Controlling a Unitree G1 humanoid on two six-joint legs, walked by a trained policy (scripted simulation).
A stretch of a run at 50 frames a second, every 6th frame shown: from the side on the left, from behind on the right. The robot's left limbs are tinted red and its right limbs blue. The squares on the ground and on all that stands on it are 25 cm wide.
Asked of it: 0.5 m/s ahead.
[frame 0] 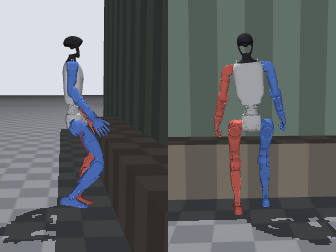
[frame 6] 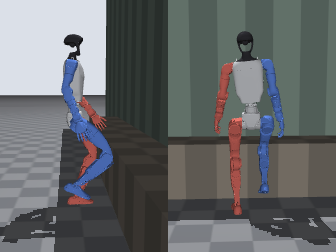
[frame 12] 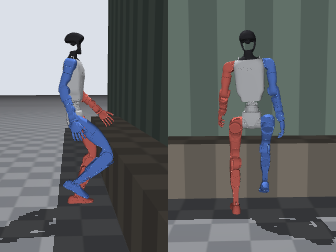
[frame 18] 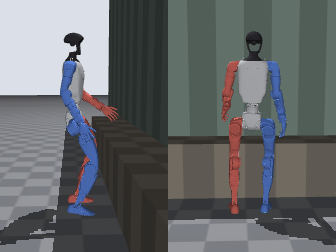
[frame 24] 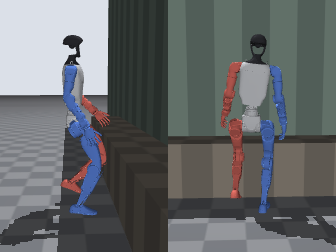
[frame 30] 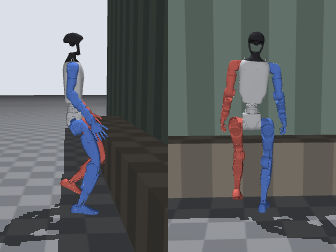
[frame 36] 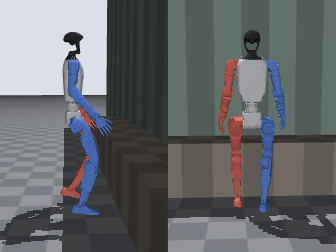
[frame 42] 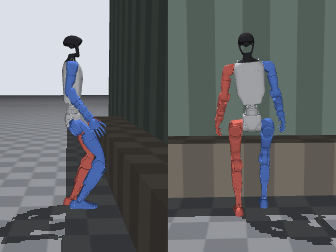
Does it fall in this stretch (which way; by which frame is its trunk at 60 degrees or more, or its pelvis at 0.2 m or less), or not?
no
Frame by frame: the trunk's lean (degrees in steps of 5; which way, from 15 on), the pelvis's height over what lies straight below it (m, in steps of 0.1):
0: 5, 0.7
6: 5, 0.8
12: 5, 0.8
18: 0, 0.8
24: 5, 0.7
30: 5, 0.7
36: 0, 0.8
42: 5, 0.7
